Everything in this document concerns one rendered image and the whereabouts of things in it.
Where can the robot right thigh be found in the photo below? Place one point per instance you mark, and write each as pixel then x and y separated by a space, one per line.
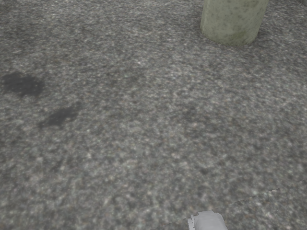
pixel 206 220

